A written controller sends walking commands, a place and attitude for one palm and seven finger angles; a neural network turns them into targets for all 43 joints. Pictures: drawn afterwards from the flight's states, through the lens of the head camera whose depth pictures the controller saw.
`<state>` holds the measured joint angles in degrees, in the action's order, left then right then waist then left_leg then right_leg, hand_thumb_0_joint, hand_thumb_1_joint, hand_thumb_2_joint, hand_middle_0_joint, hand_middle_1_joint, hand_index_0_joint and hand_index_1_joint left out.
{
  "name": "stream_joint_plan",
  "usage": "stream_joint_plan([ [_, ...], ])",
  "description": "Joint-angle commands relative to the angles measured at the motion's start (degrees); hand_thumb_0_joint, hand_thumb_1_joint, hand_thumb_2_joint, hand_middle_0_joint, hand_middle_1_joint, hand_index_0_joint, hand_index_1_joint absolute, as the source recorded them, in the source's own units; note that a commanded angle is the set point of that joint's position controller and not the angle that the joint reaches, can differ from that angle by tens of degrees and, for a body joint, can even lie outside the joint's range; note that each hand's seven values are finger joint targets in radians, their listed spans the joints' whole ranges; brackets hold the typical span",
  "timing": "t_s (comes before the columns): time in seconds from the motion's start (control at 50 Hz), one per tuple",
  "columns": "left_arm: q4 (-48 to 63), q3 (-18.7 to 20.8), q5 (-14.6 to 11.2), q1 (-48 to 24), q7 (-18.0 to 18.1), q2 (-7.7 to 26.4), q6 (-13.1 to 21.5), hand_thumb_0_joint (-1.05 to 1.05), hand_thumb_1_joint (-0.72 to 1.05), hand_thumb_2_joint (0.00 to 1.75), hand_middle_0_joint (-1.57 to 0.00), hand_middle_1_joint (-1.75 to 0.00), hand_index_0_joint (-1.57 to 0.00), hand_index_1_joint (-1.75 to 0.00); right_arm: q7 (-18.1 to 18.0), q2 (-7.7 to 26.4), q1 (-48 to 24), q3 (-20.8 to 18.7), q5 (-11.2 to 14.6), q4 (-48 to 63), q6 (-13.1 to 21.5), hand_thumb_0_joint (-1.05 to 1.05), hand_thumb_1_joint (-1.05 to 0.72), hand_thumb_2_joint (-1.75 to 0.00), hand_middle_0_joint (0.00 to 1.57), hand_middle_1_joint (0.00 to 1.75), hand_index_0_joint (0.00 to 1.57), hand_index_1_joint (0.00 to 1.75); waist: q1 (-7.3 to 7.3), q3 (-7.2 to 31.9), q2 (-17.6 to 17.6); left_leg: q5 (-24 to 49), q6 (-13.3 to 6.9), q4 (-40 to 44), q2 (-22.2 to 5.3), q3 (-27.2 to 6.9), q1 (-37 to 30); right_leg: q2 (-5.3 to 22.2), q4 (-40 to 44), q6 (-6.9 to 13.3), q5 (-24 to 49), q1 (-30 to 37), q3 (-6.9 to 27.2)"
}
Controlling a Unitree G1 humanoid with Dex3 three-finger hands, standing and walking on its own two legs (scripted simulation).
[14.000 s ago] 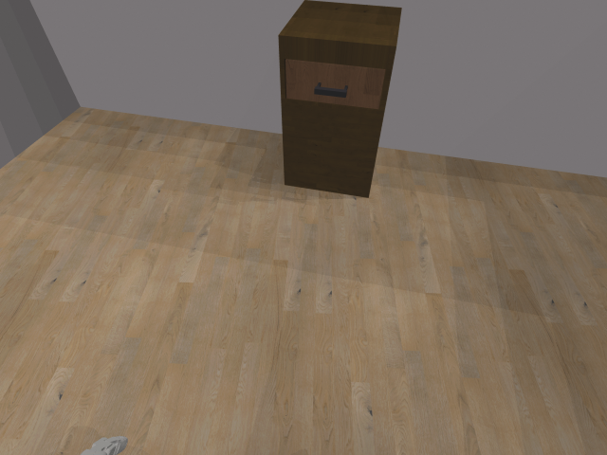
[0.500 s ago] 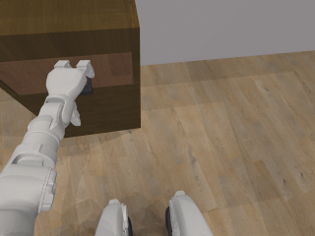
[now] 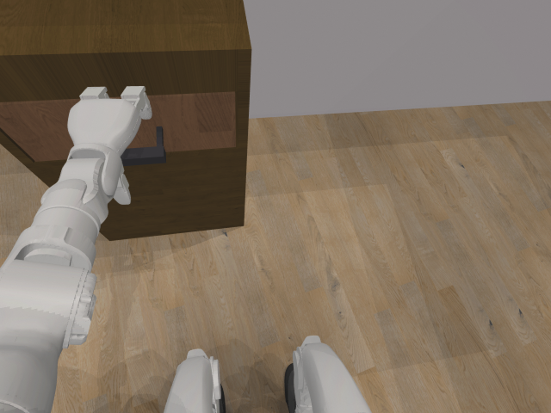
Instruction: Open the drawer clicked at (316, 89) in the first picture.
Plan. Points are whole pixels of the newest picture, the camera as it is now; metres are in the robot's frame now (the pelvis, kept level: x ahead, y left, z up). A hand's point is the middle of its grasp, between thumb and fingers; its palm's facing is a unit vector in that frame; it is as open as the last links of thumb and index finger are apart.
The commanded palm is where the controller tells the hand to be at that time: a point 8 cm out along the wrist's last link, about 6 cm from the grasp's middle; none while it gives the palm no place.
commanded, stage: move the hooked fingers above the handle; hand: left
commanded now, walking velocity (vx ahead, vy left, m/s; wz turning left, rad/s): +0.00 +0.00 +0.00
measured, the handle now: (128, 146) +0.57 +0.21 -0.09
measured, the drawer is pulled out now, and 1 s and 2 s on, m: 0.00 0.00 0.00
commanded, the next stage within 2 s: lift the fingers back up to retry in 1.96 s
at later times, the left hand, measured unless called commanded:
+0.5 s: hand (124, 139) +0.53 +0.19 -0.02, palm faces -0.06 -0.04 -1.00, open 13.8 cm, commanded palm +0.51 +0.20 +0.02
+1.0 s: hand (111, 144) +0.53 +0.21 -0.03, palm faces +0.01 -0.01 -1.00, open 13.7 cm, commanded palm +0.51 +0.20 +0.02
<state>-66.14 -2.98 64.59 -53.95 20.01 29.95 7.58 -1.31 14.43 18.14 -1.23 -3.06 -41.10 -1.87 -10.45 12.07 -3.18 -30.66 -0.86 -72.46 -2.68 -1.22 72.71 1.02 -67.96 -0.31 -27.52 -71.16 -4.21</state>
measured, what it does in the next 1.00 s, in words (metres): stands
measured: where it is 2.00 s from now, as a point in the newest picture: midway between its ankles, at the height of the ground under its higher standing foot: outside the picture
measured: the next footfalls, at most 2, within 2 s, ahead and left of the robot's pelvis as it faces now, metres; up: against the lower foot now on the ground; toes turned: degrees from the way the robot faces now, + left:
none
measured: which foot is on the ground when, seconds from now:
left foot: down 0.00-1.00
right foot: down 0.00-1.00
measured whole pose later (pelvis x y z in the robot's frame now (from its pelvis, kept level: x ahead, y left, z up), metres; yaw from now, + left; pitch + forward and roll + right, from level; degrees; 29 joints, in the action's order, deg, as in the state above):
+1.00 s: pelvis +0.00 +0.00 -0.01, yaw +0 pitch +32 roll -4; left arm -66.9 -0.1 65.3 -54.8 28.7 30.2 1.3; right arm 0.5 14.2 15.6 -1.5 -3.4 -41.4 -2.8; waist -10.3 10.6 -4.1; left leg -30.9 -0.9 -73.9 -2.8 -1.1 75.3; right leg 0.8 -69.4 -0.4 -27.6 -73.9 -3.9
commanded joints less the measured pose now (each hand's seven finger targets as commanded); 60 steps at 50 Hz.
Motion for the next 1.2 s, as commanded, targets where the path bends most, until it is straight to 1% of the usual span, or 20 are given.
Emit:
stream_joint_plan([
  [0.0,4.74,8.53,1.68,-17.2,6.75,15.71,-1.57,0.0,-0.5,0.3,-0.3,-1.2,-0.3,-1.2,0.7,10.14,9.38,-2.59,-0.63,2.64,-0.72,0.0,-0.9,-0.9,0.2,0.3,0.2,0.3,0.38,19.84,-7.5,18.4,-1.59,5.73,2.29,-0.72,-15.63,-3.65,4.12,3.28,10.36,5.57,0.07],
  [0.06,8.35,10.71,3.24,-18.0,10.49,18.63,-4.4,0.0,-0.5,0.3,-0.3,-1.2,-0.3,-1.2,1.58,10.56,8.9,-2.87,-0.84,4.41,-1.53,0.0,-0.9,-0.9,0.2,0.3,0.2,0.3,2.01,28.1,-9.7,23.01,-1.18,4.53,2.25,-0.49,-18.01,-3.63,2.3,3.16,14.34,8.7,0.34],
  [0.12,8.25,9.72,3.54,-19.12,12.81,17.93,-9.53,0.0,-0.5,0.3,-0.3,-1.2,-0.3,-1.2,2.09,11.18,9.16,-3.45,-0.28,4.33,-2.67,0.0,-0.9,-0.9,0.2,0.3,0.2,0.3,1.05,32.34,-6.84,24.6,-1.0,4.98,1.98,-1.04,-20.92,-3.66,2.64,2.47,16.08,11.26,0.14],
  [0.16,10.38,8.65,1.89,-23.79,11.97,17.97,-11.34,0.0,-0.5,0.3,-0.3,-1.2,-0.3,-1.2,1.95,11.3,9.15,-3.47,0.25,4.1,-2.39,0.0,-0.9,-0.9,0.2,0.3,0.2,0.3,-0.31,33.89,-6.02,21.6,-1.39,5.85,1.98,-0.84,-21.22,-3.59,4.35,1.92,14.92,13.54,0.46],
  [0.2,15.65,8.7,0.12,-27.96,9.56,19.23,-10.49,0.0,-0.5,0.3,-0.3,-1.2,-0.3,-1.2,1.28,11.47,10.24,-3.86,0.5,3.65,-1.83,0.0,-0.9,-0.9,0.2,0.3,0.2,0.3,-0.98,40.44,-6.77,21.92,-1.5,6.52,1.85,-1.67,-25.25,-3.57,5.23,1.6,15.62,16.22,0.82],
  [0.24,20.15,6.45,-1.56,-30.52,6.6,16.63,-8.53,0.0,-0.5,0.3,-0.3,-1.2,-0.3,-1.2,0.57,10.99,10.97,-4.56,0.65,2.8,-0.88,0.0,-0.9,-0.9,0.2,0.3,0.2,0.3,-2.44,44.82,-6.79,22.82,-1.7,6.84,1.87,-2.2,-29.44,-3.55,6.51,1.37,16.8,17.62,1.07],
  [0.3,20.27,1.31,-2.52,-29.98,3.39,9.67,-5.55,0.0,-0.5,0.3,-0.3,-1.2,-0.3,-1.2,-0.37,9.98,12.19,-4.87,0.59,0.52,0.78,0.0,-0.9,-0.9,0.2,0.3,0.2,0.3,-4.44,39.33,-6.91,21.62,-1.86,7.26,1.74,-2.59,-31.23,-3.49,8.37,1.41,15.02,13.68,0.79],
  [0.4,6.94,3.26,-0.61,-23.38,3.86,11.35,-4.38,0.0,-0.5,0.3,-0.3,-1.2,-0.3,-1.2,-0.58,9.77,11.65,-2.93,0.12,-0.59,0.65,0.0,-0.9,-0.9,0.2,0.3,0.2,0.3,-3.62,21.96,-4.1,15.6,-2.35,7.34,2.04,-0.85,-19.43,-3.64,8.54,2.05,10.08,9.36,0.63],
  [0.46,0.66,7.08,0.17,-16.06,4.98,15.77,-5.97,0.0,-0.5,0.3,-0.3,-1.2,-0.3,-1.2,0.21,10.12,10.27,-1.73,-0.06,1.25,-0.57,0.0,-0.9,-0.9,0.2,0.3,0.2,0.3,-0.82,18.22,-2.39,16.09,-2.47,6.93,2.43,0.41,-13.22,-3.75,7.2,2.46,11.58,11.59,0.83],
  [0.48,-0.13,8.25,0.25,-13.85,5.04,16.85,-6.5,0.0,-0.5,0.3,-0.3,-1.2,-0.3,-1.2,0.56,10.29,9.55,-1.56,-0.15,2.0,-1.04,0.0,-0.9,-0.9,0.2,0.3,0.2,0.3,0.66,18.57,-3.67,17.04,-2.24,6.97,2.64,0.83,-12.85,-3.76,6.55,2.58,12.75,12.35,1.07],
  [0.58,4.03,7.73,0.99,-15.84,6.59,17.2,-7.79,0.0,-0.5,0.3,-0.3,-1.2,-0.3,-1.2,0.79,10.31,9.29,-2.28,0.31,4.36,-1.83,0.0,-0.9,-0.9,0.2,0.3,0.2,0.3,0.08,23.6,-0.67,17.4,-2.45,5.97,2.84,1.54,-12.1,-3.77,6.0,2.0,15.78,16.55,1.85],
  [0.62,8.53,8.91,0.04,-17.13,5.98,18.86,-6.36,0.0,-0.5,0.3,-0.3,-1.2,-0.3,-1.2,0.52,10.42,9.4,-2.66,0.42,4.89,-1.56,0.0,-0.9,-0.9,0.2,0.3,0.2,0.3,0.41,28.67,-1.43,17.55,-2.58,5.52,2.83,1.81,-12.9,-3.55,5.82,1.61,17.01,19.44,2.55],
  [0.72,22.66,8.65,0.07,-24.09,5.83,17.67,0.58,0.0,-0.5,0.3,-0.3,-1.2,-0.3,-1.2,-0.13,10.15,10.61,-4.62,-0.02,2.66,0.25,0.0,-0.9,-0.9,0.2,0.3,0.2,0.3,-0.51,41.25,-8.94,23.92,-1.91,4.56,1.97,-0.91,-26.17,-3.47,4.75,1.81,18.55,15.52,2.08],
  [0.8,21.05,6.32,0.04,-25.43,8.57,13.18,1.0,0.0,-0.5,0.3,-0.3,-1.2,-0.3,-1.2,-0.08,10.01,11.11,-5.12,-0.33,0.16,0.88,0.0,-0.9,-0.9,0.2,0.3,0.2,0.3,-2.34,36.16,-8.98,24.88,-1.32,4.81,1.47,-2.28,-28.89,-3.55,5.58,1.84,15.5,9.45,0.79],
  [0.86,12.62,6.21,0.16,-24.28,10.73,12.93,-2.81,0.0,-0.5,0.3,-0.3,-1.2,-0.3,-1.2,0.56,10.27,11.02,-4.32,-0.45,-0.89,0.3,0.0,-0.9,-0.9,0.2,0.3,0.2,0.3,-2.52,28.84,-7.44,21.06,-1.36,5.86,1.9,-1.83,-24.01,-3.61,6.21,2.12,12.7,8.09,0.15],
  [0.9,8.65,6.51,0.53,-23.88,11.29,13.64,-5.79,0.0,-0.5,0.3,-0.3,-1.2,-0.3,-1.2,1.05,10.58,10.77,-3.86,-0.44,-0.65,-0.2,0.0,-0.9,-0.9,0.2,0.3,0.2,0.3,-2.19,27.35,-7.6,20.89,-1.3,6.6,1.99,-1.56,-23.43,-3.6,6.45,2.22,12.58,8.29,-0.03],
  [1.0,2.48,3.07,0.0,-19.34,7.14,10.21,-11.24,0.0,-0.5,0.3,-0.3,-1.2,-0.3,-1.2,1.69,10.52,10.44,-3.04,0.04,1.56,-1.4,0.0,-0.9,-0.9,0.2,0.3,0.2,0.3,-2.01,26.03,-5.68,23.08,-1.51,7.63,2.07,-0.53,-23.03,-3.92,7.26,2.17,16.26,12.07,-0.12],
  [1.08,3.86,4.2,-0.35,-18.4,3.25,12.9,-10.39,0.0,-0.5,0.3,-0.3,-1.2,-0.3,-1.2,0.95,10.59,10.54,-2.62,0.42,2.52,-2.37,0.0,-0.9,-0.9,0.2,0.3,0.2,0.3,-1.66,25.78,-2.33,20.47,-2.04,8.21,2.18,0.05,-20.03,-3.82,7.74,1.99,16.81,16.05,0.68],
  [1.12,8.54,3.48,-1.15,-18.04,2.06,10.54,-7.02,0.0,-0.5,0.3,-0.3,-1.2,-0.3,-1.2,0.6,9.95,10.4,-3.11,0.29,3.21,-1.74,0.0,-0.9,-0.9,0.2,0.3,0.2,0.3,-1.35,26.94,-3.27,20.38,-2.17,7.98,2.19,0.13,-21.14,-3.77,7.94,1.99,16.67,16.01,1.0],
  [1.18,15.12,6.53,-1.24,-18.15,2.03,13.28,-0.81,0.0,-0.5,0.3,-0.3,-1.2,-0.3,-1.2,0.13,9.52,10.11,-3.52,-0.15,2.99,-0.87,0.0,-0.9,-0.9,0.2,0.3,0.2,0.3,-0.46,30.21,-4.21,22.21,-2.19,6.95,1.9,-0.55,-22.88,-3.71,6.67,2.14,17.48,15.53,1.41],
])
